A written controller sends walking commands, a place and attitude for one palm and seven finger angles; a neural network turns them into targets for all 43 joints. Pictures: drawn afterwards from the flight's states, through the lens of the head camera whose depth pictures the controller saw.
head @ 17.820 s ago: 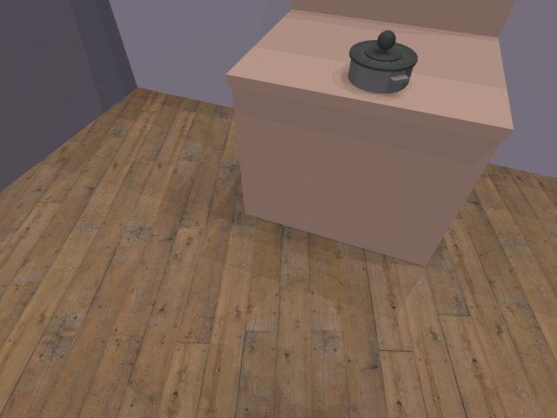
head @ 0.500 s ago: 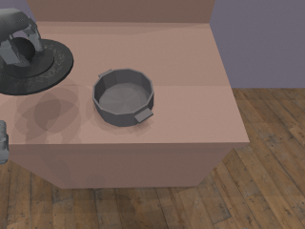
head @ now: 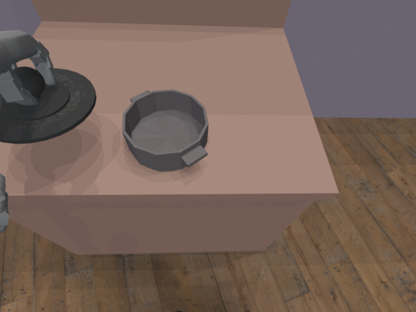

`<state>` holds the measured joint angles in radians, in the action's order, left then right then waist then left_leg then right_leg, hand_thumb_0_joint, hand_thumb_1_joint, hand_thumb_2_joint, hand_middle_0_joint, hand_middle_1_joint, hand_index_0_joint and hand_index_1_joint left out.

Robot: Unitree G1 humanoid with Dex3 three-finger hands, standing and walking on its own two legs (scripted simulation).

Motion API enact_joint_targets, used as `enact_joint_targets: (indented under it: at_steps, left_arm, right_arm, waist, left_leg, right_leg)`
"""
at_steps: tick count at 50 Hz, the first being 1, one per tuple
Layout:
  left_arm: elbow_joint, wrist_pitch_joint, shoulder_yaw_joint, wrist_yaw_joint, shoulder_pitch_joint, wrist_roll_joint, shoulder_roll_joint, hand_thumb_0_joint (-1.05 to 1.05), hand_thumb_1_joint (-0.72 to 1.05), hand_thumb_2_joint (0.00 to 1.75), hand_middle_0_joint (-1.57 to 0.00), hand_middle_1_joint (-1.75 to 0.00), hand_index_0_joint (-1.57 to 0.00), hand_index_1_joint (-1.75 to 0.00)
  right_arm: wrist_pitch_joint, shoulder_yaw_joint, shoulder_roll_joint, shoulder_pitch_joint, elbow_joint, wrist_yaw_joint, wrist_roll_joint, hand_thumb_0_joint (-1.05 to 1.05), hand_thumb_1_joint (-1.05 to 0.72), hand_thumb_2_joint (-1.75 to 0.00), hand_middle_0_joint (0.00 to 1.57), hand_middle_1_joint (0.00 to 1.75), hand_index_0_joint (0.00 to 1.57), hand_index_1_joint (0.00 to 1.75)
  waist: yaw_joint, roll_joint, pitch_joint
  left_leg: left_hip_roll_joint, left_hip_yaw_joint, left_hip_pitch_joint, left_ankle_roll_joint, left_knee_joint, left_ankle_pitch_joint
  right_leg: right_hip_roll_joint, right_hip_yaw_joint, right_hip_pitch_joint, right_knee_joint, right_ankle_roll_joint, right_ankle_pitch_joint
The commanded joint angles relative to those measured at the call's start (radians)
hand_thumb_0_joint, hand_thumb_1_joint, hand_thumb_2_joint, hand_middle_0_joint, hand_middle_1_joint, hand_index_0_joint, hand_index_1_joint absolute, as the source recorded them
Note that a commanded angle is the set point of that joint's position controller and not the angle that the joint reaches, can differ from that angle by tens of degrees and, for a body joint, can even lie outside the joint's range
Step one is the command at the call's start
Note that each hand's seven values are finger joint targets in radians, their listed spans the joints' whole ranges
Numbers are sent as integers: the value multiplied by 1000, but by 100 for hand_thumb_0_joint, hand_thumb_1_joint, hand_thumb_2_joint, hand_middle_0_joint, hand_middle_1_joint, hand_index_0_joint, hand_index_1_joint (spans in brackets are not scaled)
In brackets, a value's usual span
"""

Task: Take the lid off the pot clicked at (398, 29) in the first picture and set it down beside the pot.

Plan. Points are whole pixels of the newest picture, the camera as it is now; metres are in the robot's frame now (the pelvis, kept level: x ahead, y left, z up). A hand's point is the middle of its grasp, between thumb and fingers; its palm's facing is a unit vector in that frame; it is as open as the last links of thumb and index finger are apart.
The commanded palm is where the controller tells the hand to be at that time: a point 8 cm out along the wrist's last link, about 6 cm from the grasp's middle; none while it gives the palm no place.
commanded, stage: lower the lid onto the table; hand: left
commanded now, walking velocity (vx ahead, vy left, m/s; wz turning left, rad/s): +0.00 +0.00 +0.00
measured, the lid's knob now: (27, 82) +0.49 +0.31 +0.15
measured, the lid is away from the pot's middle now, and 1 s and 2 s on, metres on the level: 0.23 0.24 0.23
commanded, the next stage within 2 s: none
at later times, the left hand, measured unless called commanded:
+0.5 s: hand (27, 95) +0.47 +0.31 +0.14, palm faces -0.42 -0.09 -0.90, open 7.7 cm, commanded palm +0.50 +0.31 +0.21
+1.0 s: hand (34, 111) +0.47 +0.31 +0.10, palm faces -0.47 -0.10 -0.88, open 7.7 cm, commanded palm +0.51 +0.32 +0.17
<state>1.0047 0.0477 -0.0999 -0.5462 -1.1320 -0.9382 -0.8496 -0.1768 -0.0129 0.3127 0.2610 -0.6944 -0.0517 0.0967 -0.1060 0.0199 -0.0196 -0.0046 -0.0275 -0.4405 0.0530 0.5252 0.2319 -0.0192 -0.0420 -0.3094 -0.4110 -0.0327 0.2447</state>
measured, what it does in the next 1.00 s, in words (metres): stands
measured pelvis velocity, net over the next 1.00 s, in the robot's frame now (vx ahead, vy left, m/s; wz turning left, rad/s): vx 0.00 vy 0.01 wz -0.02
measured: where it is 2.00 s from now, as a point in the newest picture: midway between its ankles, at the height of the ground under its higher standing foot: outside the picture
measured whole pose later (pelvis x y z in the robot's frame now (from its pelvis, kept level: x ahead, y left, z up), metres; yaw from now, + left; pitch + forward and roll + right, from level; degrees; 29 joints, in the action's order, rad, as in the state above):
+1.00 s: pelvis +0.00 +0.01 -0.01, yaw -1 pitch +11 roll -3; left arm 1.08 0.12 -0.06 -0.46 -1.04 -0.95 -0.85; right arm -0.17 -0.01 0.31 0.32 -0.72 -0.08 0.09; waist -0.12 0.02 0.01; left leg -0.01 -0.04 -0.54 0.06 0.61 0.27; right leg -0.01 -0.02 -0.41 -0.48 -0.04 0.27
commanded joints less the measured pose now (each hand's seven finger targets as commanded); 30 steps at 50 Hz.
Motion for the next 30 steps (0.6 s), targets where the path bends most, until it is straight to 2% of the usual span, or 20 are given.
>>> enact_joint_targets:
  at_steps: [1, 2, 3, 5, 8, 9, 10, 12, 13, 15, 18, 19, 20, 21, 23, 25, 27, 28, 29, 30]
  left_arm:
    - [-299, 22, 116, 71, -589, -3, -325, 0, 68, 90, -86, -106, -84, -105]
    - [-232, 22, 119, 69, -538, 6, -313, 0, 68, 90, -86, -106, -84, -105]
    - [-218, 23, 140, 69, -531, 13, -339, 0, 68, 90, -86, -106, -84, -105]
    - [-173, 17, 120, 68, -510, 17, -319, 0, 68, 90, -86, -106, -84, -105]
    - [-246, 21, 97, 77, -572, 0, -304, 0, 68, 90, -86, -106, -84, -105]
    - [-250, 28, 90, 78, -567, 2, -293, 0, 68, 90, -86, -106, -84, -105]
    - [-269, 31, 108, 82, -569, 1, -309, 0, 68, 90, -86, -106, -84, -105]
    - [-204, 34, 125, 83, -523, 10, -320, 0, 68, 90, -86, -106, -84, -105]
    - [-190, 35, 153, 86, -510, 14, -355, 0, 68, 90, -86, -106, -84, -105]
    - [-192, 35, 109, 89, -526, 10, -310, 0, 68, 90, -86, -106, -84, -105]
    - [-241, 43, 121, 101, -542, -8, -319, 0, 68, 90, -86, -106, -84, -105]
    - [-244, 52, 131, 101, -525, -1, -322, 0, 68, 90, -86, -106, -84, -105]
    - [-232, 51, 156, 105, -511, -1, -347, 0, 68, 90, -86, -106, -84, -105]
    - [-233, 51, 140, 105, -515, 3, -324, 0, 68, 90, -86, -106, -84, -105]
    - [-171, 45, 118, 103, -476, 9, -288, 0, 68, 90, -86, -106, -84, -105]
    - [-163, 46, 122, 108, -482, 5, -305, 0, 68, 90, -86, -106, -84, -105]
    - [-200, 48, 107, 113, -527, -6, -302, 0, 68, 90, -86, -106, -84, -105]
    - [-183, 49, 102, 116, -508, -7, -291, 0, 68, 90, -86, -106, -84, -105]
    - [-209, 59, 116, 118, -511, -2, -308, 0, 68, 90, -86, -106, -84, -105]
    - [-189, 58, 132, 121, -503, -4, -325, 0, 68, 90, -86, -106, -84, -105]
  right_arm:
    - [23, 62, 178, 73, 76, -7, -11, 0, -90, -90, 20, 30, 20, 30]
    - [24, 64, 176, 80, 75, -8, -10, 0, -90, -90, 20, 30, 20, 30]
    - [21, 62, 182, 81, 70, -7, -7, 0, -90, -90, 20, 30, 20, 30]
    - [19, 60, 183, 84, 67, -7, -5, 0, -90, -90, 20, 30, 20, 30]
    - [18, 64, 182, 85, 68, -9, -5, 0, -90, -90, 20, 30, 20, 30]
    - [22, 64, 182, 79, 71, -10, -6, 0, -90, -90, 20, 30, 20, 30]
    - [21, 67, 182, 89, 64, -10, -11, 0, -90, -90, 20, 30, 20, 30]
    - [22, 63, 180, 96, 66, -11, -9, 0, -90, -90, 20, 30, 20, 30]
    - [21, 62, 183, 99, 64, -12, -9, 0, -90, -90, 20, 30, 20, 30]
    - [18, 60, 183, 96, 61, -12, -6, 0, -90, -90, 20, 30, 20, 30]
    - [21, 65, 180, 103, 64, -12, -11, 0, -90, -90, 20, 30, 20, 30]
    - [25, 65, 181, 98, 69, -12, -13, 0, -90, -90, 20, 30, 20, 30]
    - [21, 65, 181, 103, 67, -11, -13, 0, -90, -90, 20, 30, 20, 30]
    - [20, 66, 180, 104, 68, -10, -14, 0, -90, -90, 20, 30, 20, 30]
    - [19, 66, 179, 110, 65, -11, -10, 0, -90, -90, 20, 30, 20, 30]
    - [17, 63, 186, 113, 55, -11, -8, 0, -90, -90, 20, 30, 20, 30]
    - [19, 64, 184, 114, 57, -13, -9, 0, -90, -90, 20, 30, 20, 30]
    - [22, 65, 182, 120, 57, -17, -9, 0, -90, -90, 20, 30, 20, 30]
    - [25, 64, 186, 113, 57, -21, -9, 0, -90, -90, 20, 30, 20, 30]
    - [25, 64, 186, 122, 56, -22, -12, 0, -90, -90, 20, 30, 20, 30]
  waist:
    - [3, 200, 537]
    - [-2, 148, 512]
    - [3, 136, 500]
    - [-4, 89, 478]
    - [-7, 135, 502]
    - [-3, 160, 506]
    - [-5, 169, 530]
    - [-7, 118, 513]
    - [-2, 94, 509]
    - [-10, 126, 485]
    - [-5, 177, 520]
    - [3, 170, 529]
    - [-1, 161, 527]
    - [-3, 167, 527]
    - [-10, 118, 483]
    - [-10, 106, 471]
    - [-11, 145, 491]
    - [-16, 135, 494]
    - [-8, 140, 508]
    - [-12, 139, 508]
  left_leg:
    - [14, 67, 513, 39, 18, -515]
    - [17, 59, 484, 44, 22, -477]
    - [16, 55, 457, 44, 16, -444]
    - [21, 43, 413, 48, 17, -399]
    - [15, 55, 453, 42, 13, -417]
    - [12, 60, 473, 39, 20, -471]
    - [11, 60, 493, 41, 28, -480]
    - [17, 53, 448, 45, 26, -428]
    - [18, 46, 419, 48, 23, -390]
    - [16, 48, 422, 42, 21, -412]
    - [10, 64, 474, 35, 29, -461]
    - [10, 66, 480, 36, 35, -508]
    - [10, 65, 472, 37, 38, -482]
    - [10, 66, 472, 36, 32, -477]
    - [13, 57, 433, 39, 31, -414]
    - [12, 53, 415, 40, 32, -394]
    - [14, 55, 422, 37, 28, -370]
    - [15, 54, 425, 39, 32, -361]
    - [8, 55, 440, 38, 36, -406]
    - [12, 52, 433, 41, 40, -381]
  right_leg:
    - [80, -31, -56, 11, 64, -301]
    - [79, -34, -58, 14, 60, -292]
    - [74, -35, -48, 13, 61, -290]
    - [73, -33, -42, 10, 58, -297]
    - [77, -38, -66, 12, 63, -276]
    - [76, -37, -82, 7, 67, -284]
    - [79, -32, -81, 5, 62, -285]
    - [76, -32, -71, 5, 59, -279]
    - [73, -32, -49, 5, 59, -282]
    - [75, -34, -80, 1, 63, -281]
    - [80, -36, -101, 0, 67, -264]
    - [80, -36, -97, -5, 68, -286]
    - [80, -32, -95, -6, 64, -273]
    - [79, -35, -102, -4, 65, -268]
    - [80, -40, -114, 1, 63, -246]
    - [79, -36, -115, -4, 64, -249]
    - [79, -35, -116, -3, 67, -234]
    - [81, -36, -122, -4, 67, -226]
    - [78, -34, -118, -8, 69, -248]
    - [79, -31, -119, -9, 65, -239]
